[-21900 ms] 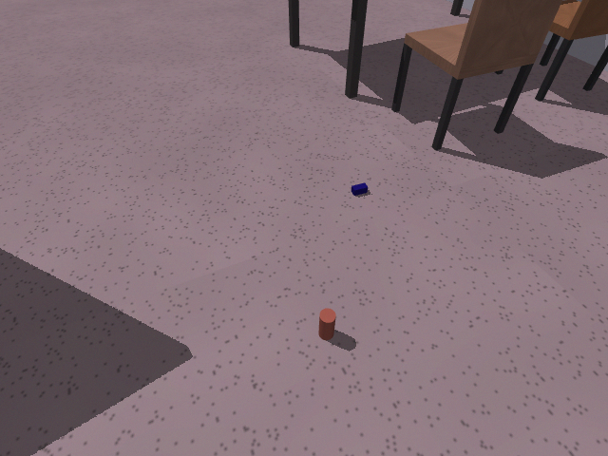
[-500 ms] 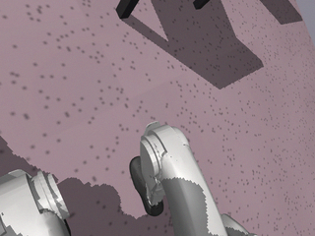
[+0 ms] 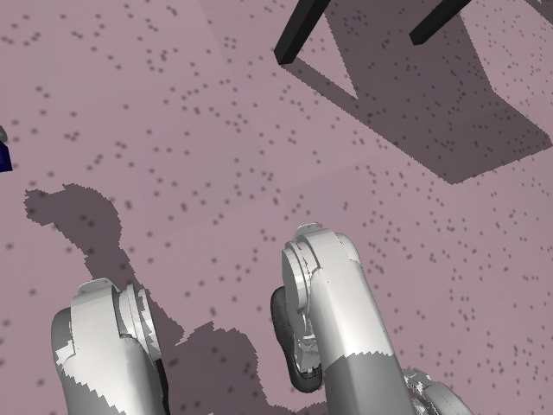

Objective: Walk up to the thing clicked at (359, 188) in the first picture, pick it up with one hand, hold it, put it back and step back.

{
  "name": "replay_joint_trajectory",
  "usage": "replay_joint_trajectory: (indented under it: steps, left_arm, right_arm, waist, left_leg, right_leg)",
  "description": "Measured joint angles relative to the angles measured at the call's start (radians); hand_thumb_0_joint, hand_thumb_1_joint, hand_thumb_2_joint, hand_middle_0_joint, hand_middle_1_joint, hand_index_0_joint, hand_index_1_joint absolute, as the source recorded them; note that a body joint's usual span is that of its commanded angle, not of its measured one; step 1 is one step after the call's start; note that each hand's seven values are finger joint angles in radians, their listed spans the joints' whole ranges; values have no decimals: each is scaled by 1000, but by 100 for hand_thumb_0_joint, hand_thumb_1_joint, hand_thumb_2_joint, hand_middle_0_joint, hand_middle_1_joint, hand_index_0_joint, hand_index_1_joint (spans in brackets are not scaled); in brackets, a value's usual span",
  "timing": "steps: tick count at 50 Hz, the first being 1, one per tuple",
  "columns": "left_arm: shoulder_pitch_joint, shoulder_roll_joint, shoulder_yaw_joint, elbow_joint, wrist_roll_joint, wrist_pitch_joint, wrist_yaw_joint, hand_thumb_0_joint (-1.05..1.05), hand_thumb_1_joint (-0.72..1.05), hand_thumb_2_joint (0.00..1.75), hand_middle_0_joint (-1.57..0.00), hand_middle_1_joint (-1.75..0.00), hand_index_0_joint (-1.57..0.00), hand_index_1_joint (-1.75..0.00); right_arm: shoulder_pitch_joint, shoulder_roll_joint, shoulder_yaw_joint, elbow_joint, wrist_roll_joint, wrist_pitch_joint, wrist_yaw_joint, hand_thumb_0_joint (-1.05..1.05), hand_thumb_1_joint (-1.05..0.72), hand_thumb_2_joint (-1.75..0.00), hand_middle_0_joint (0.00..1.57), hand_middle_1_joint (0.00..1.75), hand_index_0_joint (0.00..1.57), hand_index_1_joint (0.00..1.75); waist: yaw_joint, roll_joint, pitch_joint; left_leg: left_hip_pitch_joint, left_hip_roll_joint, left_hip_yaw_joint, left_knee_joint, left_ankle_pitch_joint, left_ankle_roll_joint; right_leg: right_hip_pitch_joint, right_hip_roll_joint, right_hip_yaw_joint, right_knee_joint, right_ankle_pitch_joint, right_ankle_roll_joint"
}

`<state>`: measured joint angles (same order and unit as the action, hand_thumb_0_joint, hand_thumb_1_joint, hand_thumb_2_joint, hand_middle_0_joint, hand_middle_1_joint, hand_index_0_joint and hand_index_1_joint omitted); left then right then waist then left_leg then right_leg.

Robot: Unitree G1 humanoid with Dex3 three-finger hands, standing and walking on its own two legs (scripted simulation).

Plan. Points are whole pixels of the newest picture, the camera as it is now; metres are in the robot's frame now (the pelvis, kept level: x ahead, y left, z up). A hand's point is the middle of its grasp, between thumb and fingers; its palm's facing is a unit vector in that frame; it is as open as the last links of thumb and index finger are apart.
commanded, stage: settle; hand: left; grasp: from above
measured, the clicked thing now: out of the picture +0.50 +0.33 -0.20
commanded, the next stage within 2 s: lift in 0.16 s
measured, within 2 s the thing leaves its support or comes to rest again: neither
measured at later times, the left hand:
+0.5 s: hand out of the picture +0.47 +0.33 -0.11, palm faces -0.45 -0.09 -0.89, open 6.5 cm
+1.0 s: hand out of the picture +0.39 +0.33 +0.05, palm faces -0.43 -0.11 -0.90, open 6.5 cm
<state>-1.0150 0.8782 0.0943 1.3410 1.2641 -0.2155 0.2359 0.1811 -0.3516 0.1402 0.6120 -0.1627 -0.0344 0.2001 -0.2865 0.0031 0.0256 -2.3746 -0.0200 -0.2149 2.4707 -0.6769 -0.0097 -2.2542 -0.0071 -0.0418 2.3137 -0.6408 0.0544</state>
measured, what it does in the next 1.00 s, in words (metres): rises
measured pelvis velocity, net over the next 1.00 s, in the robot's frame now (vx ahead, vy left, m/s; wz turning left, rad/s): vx -0.01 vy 0.00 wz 0.11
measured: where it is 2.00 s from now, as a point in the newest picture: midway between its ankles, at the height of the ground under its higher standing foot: (232, 387)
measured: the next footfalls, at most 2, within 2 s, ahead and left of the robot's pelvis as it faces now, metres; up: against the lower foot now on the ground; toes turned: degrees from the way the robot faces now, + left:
none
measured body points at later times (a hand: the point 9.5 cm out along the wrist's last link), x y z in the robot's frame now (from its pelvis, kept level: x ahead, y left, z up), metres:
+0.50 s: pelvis -0.01 +0.00 +0.03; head +0.23 +0.08 +0.40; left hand +0.49 +0.33 -0.06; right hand +0.05 -0.28 -0.07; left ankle +0.07 +0.13 -0.28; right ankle +0.12 -0.15 -0.28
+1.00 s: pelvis -0.01 +0.00 +0.13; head +0.17 +0.06 +0.54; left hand +0.41 +0.33 +0.10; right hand +0.13 -0.26 +0.02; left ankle +0.07 +0.13 -0.28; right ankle +0.12 -0.15 -0.28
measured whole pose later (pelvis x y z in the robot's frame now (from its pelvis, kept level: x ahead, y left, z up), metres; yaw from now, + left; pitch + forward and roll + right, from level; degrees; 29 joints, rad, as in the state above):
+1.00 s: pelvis -0.01 +0.00 +0.13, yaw +6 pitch +33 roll -7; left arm -0.64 0.65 0.00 0.80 1.04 -0.15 0.00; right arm 0.16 -0.28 -0.01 0.61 -0.02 0.09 0.06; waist -0.12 0.06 -0.16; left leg -1.96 0.01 -0.10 2.02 -0.64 0.01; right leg -1.89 -0.04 0.01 1.93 -0.61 0.07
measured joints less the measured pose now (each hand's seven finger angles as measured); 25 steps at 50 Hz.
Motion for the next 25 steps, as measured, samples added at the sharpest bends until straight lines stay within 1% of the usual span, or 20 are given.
replay_joint_trajectory:
  steps: [8,14,19,25]
  left_arm:
    - [-30,-8,-11,8,7,-16,-16,0,50,0,-111,0,-111,0]
    - [-37,-14,-23,12,0,-9,-27,0,50,0,-111,0,-111,0]
    - [-19,-35,-23,-21,-22,4,-47,0,50,0,-110,-1,-110,0]
    - [35,-76,-18,-104,-60,25,-94,0,52,0,-108,-4,-109,-2]
  right_arm:
    - [-12,10,-14,-1,13,29,-31,0,-91,-90,20,30,20,29]
    - [-8,21,-17,6,20,41,-50,0,-91,-90,20,30,20,29]
    - [9,31,-27,14,30,51,-59,0,-91,-90,20,30,20,29]
    - [31,41,-53,20,53,71,-68,0,-92,-91,20,30,20,29]
  waist:
    - [4,6,-14]
    - [8,10,-21]
    - [17,17,-33]
    - [38,35,-61]
  left_leg:
    - [13,-1,12,-33,20,-6]
    - [22,1,22,-53,28,-6]
    - [29,1,31,-71,34,-3]
    - [49,0,47,-111,39,5]
  right_leg:
    - [4,-5,9,-18,14,6]
    - [7,-6,16,-31,22,8]
    - [14,-10,21,-45,24,9]
    - [35,-19,27,-79,22,-2]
